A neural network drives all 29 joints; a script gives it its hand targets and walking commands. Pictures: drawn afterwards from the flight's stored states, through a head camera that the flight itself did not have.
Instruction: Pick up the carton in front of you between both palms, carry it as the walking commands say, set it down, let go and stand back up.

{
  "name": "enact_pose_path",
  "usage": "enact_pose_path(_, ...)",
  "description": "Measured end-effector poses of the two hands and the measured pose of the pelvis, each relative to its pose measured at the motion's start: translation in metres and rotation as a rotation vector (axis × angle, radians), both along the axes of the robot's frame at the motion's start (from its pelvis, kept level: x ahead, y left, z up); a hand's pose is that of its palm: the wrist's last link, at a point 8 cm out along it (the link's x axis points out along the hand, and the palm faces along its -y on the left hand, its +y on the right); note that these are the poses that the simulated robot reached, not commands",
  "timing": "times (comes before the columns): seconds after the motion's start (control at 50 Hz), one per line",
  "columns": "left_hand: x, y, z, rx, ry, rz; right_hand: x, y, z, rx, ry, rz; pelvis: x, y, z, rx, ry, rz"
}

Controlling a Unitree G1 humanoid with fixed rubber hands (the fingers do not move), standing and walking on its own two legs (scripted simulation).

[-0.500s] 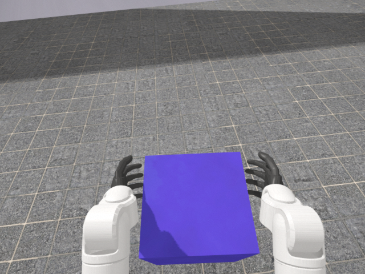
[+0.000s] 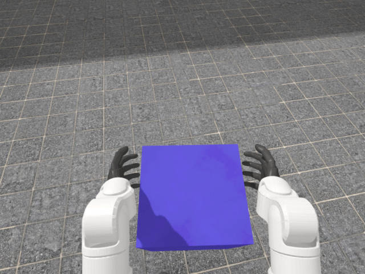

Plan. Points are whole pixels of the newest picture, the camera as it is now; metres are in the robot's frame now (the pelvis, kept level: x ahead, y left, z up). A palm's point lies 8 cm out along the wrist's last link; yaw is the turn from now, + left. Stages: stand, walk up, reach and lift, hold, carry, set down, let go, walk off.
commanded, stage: carry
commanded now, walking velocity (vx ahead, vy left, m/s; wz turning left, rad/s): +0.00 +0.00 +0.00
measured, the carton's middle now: (189, 203) +0.30 +0.00 -0.07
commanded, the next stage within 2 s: hold in 1.88 s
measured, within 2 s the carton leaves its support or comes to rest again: neither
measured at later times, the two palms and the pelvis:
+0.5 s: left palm (136, 153) +0.37 +0.13 +0.05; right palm (265, 151) +0.37 -0.16 +0.05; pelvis +0.08 -0.03 -0.01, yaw +2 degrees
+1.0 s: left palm (133, 162) +0.35 +0.13 +0.04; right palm (266, 158) +0.36 -0.16 +0.04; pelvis +0.05 -0.02 -0.01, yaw +1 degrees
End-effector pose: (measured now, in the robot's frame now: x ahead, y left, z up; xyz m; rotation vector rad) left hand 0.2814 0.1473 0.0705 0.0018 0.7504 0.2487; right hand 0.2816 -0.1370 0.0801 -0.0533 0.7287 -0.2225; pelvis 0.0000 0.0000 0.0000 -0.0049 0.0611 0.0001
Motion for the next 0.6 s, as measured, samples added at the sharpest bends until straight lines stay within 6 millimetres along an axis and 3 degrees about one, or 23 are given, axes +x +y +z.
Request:
enact_pose_path(0.18, 0.045, -0.006, 0.026, 0.040, -0.090, 0.009, 0.053, -0.007, 0.021, 0.005, -0.090, 0.041, 0.057, -0.012, -0.001, 0.014, -0.006, 0.023)
enact_pose_path(0.28, 0.069, -0.012, 0.019, 0.067, -0.060, -0.011, 0.078, -0.013, 0.011, 0.007, -0.062, 0.054, 0.078, -0.017, -0.003, 0.014, -0.005, 0.027)
enact_pose_path(0.42, 0.083, -0.019, -0.009, 0.055, -0.015, -0.042, 0.091, -0.022, -0.018, -0.003, -0.017, 0.065, 0.084, -0.024, -0.006, 0.009, -0.005, 0.028)
enact_pose_path(0.6, 0.082, -0.021, -0.036, 0.045, -0.017, -0.084, 0.089, -0.029, -0.044, 0.002, -0.015, 0.086, 0.078, -0.027, -0.008, 0.008, -0.008, 0.026)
